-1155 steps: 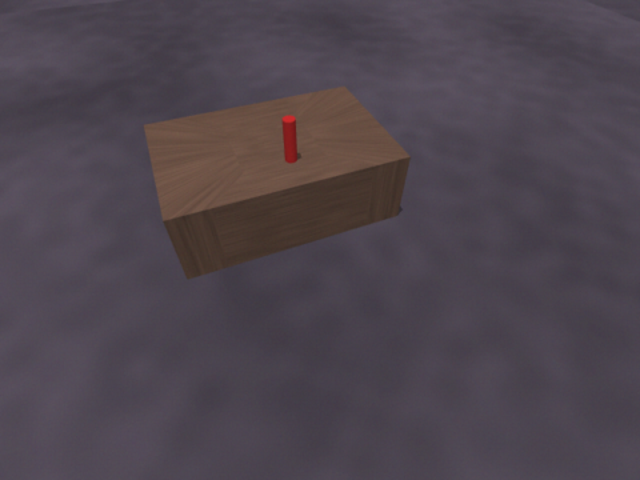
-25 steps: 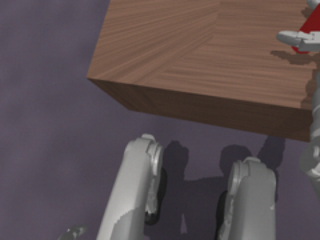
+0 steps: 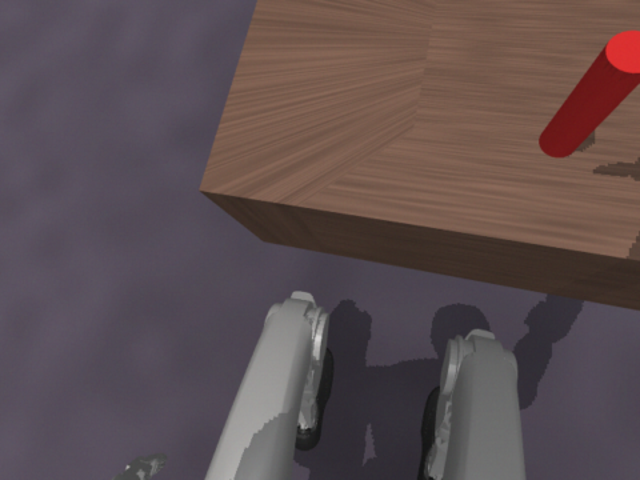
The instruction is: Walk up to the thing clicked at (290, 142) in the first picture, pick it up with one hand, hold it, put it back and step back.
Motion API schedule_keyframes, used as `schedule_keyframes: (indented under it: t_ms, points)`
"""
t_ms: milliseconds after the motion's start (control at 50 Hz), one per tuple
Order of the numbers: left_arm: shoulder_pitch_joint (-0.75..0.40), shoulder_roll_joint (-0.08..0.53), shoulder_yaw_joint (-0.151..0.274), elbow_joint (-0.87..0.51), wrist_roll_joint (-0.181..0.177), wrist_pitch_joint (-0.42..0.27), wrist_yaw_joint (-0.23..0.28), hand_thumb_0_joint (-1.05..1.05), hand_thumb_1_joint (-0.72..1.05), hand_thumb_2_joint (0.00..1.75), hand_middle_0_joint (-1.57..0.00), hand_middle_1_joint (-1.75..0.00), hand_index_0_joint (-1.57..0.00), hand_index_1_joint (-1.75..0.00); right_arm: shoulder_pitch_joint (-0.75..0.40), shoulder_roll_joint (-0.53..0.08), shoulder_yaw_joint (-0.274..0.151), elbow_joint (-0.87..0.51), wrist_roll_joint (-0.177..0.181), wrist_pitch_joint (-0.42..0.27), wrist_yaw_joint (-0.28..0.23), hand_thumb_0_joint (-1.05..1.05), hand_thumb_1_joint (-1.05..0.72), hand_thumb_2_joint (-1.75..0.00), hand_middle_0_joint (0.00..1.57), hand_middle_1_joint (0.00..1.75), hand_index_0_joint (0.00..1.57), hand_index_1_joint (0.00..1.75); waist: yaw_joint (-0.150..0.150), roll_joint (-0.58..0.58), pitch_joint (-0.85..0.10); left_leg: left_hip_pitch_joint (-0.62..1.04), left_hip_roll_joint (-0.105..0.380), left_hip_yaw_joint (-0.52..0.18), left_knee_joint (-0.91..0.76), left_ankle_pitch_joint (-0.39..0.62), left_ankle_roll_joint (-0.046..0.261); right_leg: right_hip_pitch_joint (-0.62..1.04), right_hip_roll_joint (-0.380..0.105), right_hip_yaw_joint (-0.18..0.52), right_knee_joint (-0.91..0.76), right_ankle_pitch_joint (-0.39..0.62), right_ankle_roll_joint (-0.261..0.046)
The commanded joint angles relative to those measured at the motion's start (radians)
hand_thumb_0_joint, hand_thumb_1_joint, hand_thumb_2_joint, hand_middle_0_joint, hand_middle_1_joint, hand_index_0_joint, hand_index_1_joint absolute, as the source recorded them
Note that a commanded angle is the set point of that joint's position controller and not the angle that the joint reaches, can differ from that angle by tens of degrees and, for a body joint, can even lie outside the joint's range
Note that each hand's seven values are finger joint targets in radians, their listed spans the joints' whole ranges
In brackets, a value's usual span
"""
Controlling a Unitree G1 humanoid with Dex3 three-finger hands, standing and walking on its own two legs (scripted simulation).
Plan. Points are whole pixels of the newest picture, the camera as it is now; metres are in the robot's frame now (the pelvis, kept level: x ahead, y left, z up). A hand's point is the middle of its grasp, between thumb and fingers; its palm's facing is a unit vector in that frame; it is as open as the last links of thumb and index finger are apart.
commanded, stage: home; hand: right
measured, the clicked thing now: (588, 105) +0.58 -0.21 -0.05
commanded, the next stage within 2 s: none
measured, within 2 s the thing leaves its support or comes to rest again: neither
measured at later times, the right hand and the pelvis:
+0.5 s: hand out of the picture +0.50 -0.34 +0.13, palm faces +0.29 +0.87 -0.41, open 17.3 cm; pelvis +0.04 -0.01 +0.17, yaw +0 degrees
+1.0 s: hand out of the picture +0.30 -0.21 +0.18, palm faces +0.19 +0.94 -0.30, open 17.2 cm; pelvis +0.09 +0.00 +0.26, yaw -3 degrees
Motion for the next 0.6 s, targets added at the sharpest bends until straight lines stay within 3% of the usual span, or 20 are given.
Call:
schedule_keyframes:
  t_ms: [0,20,60,100,140,160,180,220,280,340,360,400,420,500,540,580]
  points:
    - [0.216,0.222,0.086,-0.057,-0.004,0.037,-0.015,0.00,0.87,0.91,-0.21,-0.31,-0.20,-0.31,-0.380,-0.343,-0.007,-0.268,-0.080,0.018,-0.072,0.00,0.48,-0.08,0.04,0.06,0.06,0.06,-0.039,-0.252,-0.753,0.487,-0.035,0.016,-0.274,0.168,0.053,0.615,-0.001,-0.001,-0.357,0.265,-0.024]
    - [0.227,0.219,0.087,-0.067,-0.004,0.041,-0.020,0.00,0.87,0.91,-0.20,-0.30,-0.20,-0.31,-0.395,-0.386,-0.022,-0.316,-0.092,0.028,-0.089,0.00,0.47,-0.08,0.04,0.06,0.06,0.06,-0.050,-0.279,-0.816,0.533,-0.038,0.013,-0.292,0.198,0.054,0.664,-0.002,-0.007,-0.364,0.316,-0.023]
    - [0.231,0.218,0.089,-0.068,-0.005,0.052,-0.020,0.00,0.88,0.91,-0.20,-0.30,-0.20,-0.30,-0.387,-0.458,-0.054,-0.378,-0.106,0.038,-0.120,0.00,0.55,-0.05,0.03,0.05,0.05,0.05,-0.073,-0.309,-0.840,0.584,-0.041,0.005,-0.333,0.209,0.051,0.732,-0.008,-0.017,-0.392,0.350,-0.021]
    - [0.233,0.209,0.089,-0.054,-0.004,0.056,-0.017,0.00,0.89,0.90,-0.20,-0.29,-0.20,-0.30,-0.345,-0.460,-0.066,-0.349,-0.111,0.050,-0.156,0.00,0.48,-0.10,0.06,0.07,0.06,0.07,-0.074,-0.307,-0.794,0.627,-0.046,0.003,-0.386,0.202,0.049,0.765,-0.012,-0.018,-0.439,0.340,-0.018]
    - [0.225,0.202,0.095,-0.034,-0.004,0.052,-0.009,0.00,0.90,0.90,-0.20,-0.30,-0.20,-0.30,-0.284,-0.341,-0.009,-0.230,-0.113,0.065,-0.183,0.00,0.48,-0.10,0.06,0.07,0.06,0.07,-0.037,-0.253,-0.672,0.614,-0.050,0.013,-0.437,0.166,0.044,0.760,-0.018,-0.005,-0.494,0.271,-0.015]
    - [0.215,0.199,0.094,-0.031,-0.002,0.049,-0.006,0.00,0.89,0.90,-0.20,-0.29,-0.20,-0.30,-0.297,-0.371,-0.029,-0.268,-0.111,0.061,-0.200,0.00,0.46,-0.11,0.06,0.07,0.06,0.07,-0.057,-0.280,-0.651,0.634,-0.051,0.005,-0.465,0.152,0.048,0.760,-0.018,-0.006,-0.523,0.245,-0.015]
    - [0.220,0.195,0.090,-0.021,-0.002,0.046,-0.001,0.00,0.90,0.90,-0.20,-0.30,-0.20,-0.30,-0.254,-0.331,-0.011,-0.220,-0.111,0.065,-0.206,0.00,0.48,-0.10,0.06,0.07,0.06,0.07,-0.045,-0.263,-0.626,0.637,-0.051,0.012,-0.483,0.172,0.045,0.793,-0.020,-0.002,-0.537,0.270,-0.012]
    - [0.213,0.196,0.093,-0.017,-0.005,0.041,0.004,0.00,0.90,0.90,-0.20,-0.30,-0.20,-0.30,-0.181,-0.314,-0.009,-0.179,-0.106,0.077,-0.222,0.00,0.48,-0.09,0.06,0.06,0.06,0.06,-0.060,-0.248,-0.599,0.666,-0.055,0.015,-0.528,0.184,0.046,0.838,-0.022,0.001,-0.576,0.290,-0.010]
    - [0.212,0.187,0.094,-0.013,-0.010,0.036,0.012,0.00,0.90,0.90,-0.20,-0.30,-0.20,-0.30,-0.066,-0.204,0.036,-0.140,-0.084,0.096,-0.229,0.00,0.49,-0.09,0.06,0.06,0.06,0.06,-0.051,-0.212,-0.550,0.708,-0.059,0.032,-0.578,0.229,0.047,0.912,-0.028,0.021,-0.638,0.354,-0.006]
    - [0.214,0.183,0.102,-0.026,-0.021,0.035,0.017,0.00,0.90,0.90,-0.20,-0.29,-0.20,-0.30,0.043,-0.165,0.044,-0.203,-0.058,0.113,-0.237,0.00,0.53,-0.07,0.06,0.06,0.06,0.06,-0.081,-0.200,-0.574,0.792,-0.064,0.039,-0.638,0.288,0.053,1.023,-0.032,0.029,-0.702,0.448,-0.003]
    - [0.208,0.169,0.103,-0.028,-0.024,0.033,0.020,0.00,0.90,0.90,-0.20,-0.30,-0.20,-0.30,0.120,-0.103,0.078,-0.191,-0.046,0.123,-0.238,0.00,0.52,-0.07,0.06,0.06,0.06,0.06,-0.079,-0.174,-0.550,0.842,-0.067,0.040,-0.661,0.320,0.053,1.018,-0.031,0.021,-0.717,0.470,-0.007]
    - [0.194,0.152,0.102,-0.046,-0.034,0.030,0.023,0.00,0.90,0.90,-0.20,-0.29,-0.20,-0.30,0.175,-0.055,0.092,-0.319,-0.019,0.130,-0.241,0.00,0.53,-0.07,0.06,0.06,0.06,0.06,-0.104,-0.193,-0.563,0.882,-0.067,0.040,-0.695,0.341,0.057,1.092,-0.032,0.021,-0.770,0.509,-0.002]
    - [0.191,0.151,0.108,-0.046,-0.038,0.028,0.027,0.00,0.90,0.90,-0.20,-0.29,-0.20,-0.30,0.250,-0.019,0.113,-0.320,-0.007,0.140,-0.246,0.00,0.57,-0.04,0.05,0.05,0.05,0.05,-0.113,-0.185,-0.547,0.927,-0.068,0.041,-0.721,0.363,0.058,1.111,-0.030,0.013,-0.791,0.526,-0.004]
    - [0.166,0.135,0.111,-0.064,-0.059,0.022,0.058,0.00,0.90,0.90,-0.20,-0.29,-0.20,-0.30,0.362,-0.001,0.127,-0.543,0.034,0.152,-0.282,0.00,0.56,-0.05,0.05,0.05,0.05,0.05,-0.151,-0.202,-0.548,1.081,-0.066,0.030,-0.829,0.368,0.062,1.219,-0.022,-0.003,-0.911,0.495,0.000]
    - [0.146,0.119,0.101,-0.064,-0.064,0.010,0.077,0.00,0.90,0.90,-0.20,-0.29,-0.20,-0.30,0.482,0.065,0.150,-0.548,0.052,0.164,-0.304,0.00,0.57,-0.05,0.05,0.05,0.05,0.05,-0.159,-0.181,-0.461,1.124,-0.064,0.032,-0.869,0.368,0.062,1.230,-0.020,-0.003,-0.964,0.485,0.003]
    - [0.135,0.115,0.101,-0.066,-0.064,0.001,0.096,0.00,0.90,0.90,-0.20,-0.29,-0.20,-0.30,0.534,0.061,0.145,-0.613,0.063,0.161,-0.329,0.00,0.54,-0.06,0.05,0.06,0.05,0.06,-0.171,-0.191,-0.438,1.182,-0.062,0.026,-0.913,0.389,0.063,1.277,-0.018,-0.016,-1.001,0.502,0.002]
